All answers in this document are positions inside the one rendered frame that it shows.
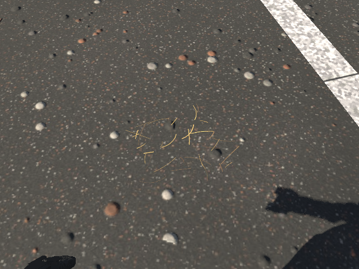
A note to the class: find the robot left hand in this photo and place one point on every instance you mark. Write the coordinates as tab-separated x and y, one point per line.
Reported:
56	262

